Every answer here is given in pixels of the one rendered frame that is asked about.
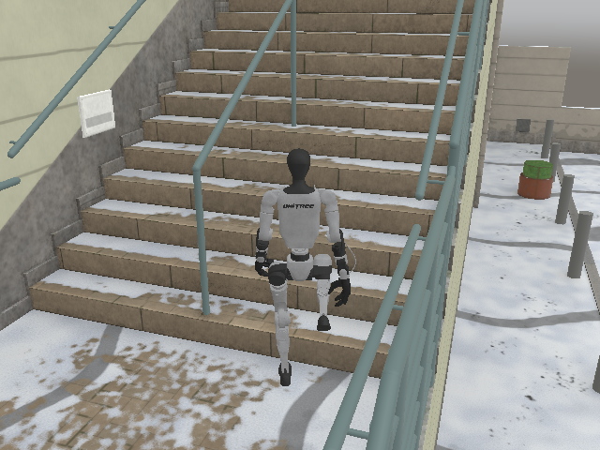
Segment stairs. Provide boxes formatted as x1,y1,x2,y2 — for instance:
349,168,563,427
29,0,475,379

